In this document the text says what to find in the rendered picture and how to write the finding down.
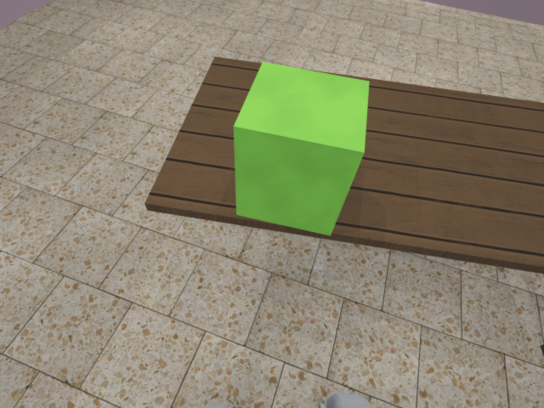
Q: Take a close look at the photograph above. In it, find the table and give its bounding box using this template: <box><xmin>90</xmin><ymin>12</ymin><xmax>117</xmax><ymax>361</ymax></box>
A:
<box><xmin>144</xmin><ymin>57</ymin><xmax>544</xmax><ymax>356</ymax></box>

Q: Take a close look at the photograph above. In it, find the carton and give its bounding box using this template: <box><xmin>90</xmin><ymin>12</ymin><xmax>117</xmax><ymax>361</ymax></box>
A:
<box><xmin>234</xmin><ymin>62</ymin><xmax>369</xmax><ymax>236</ymax></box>

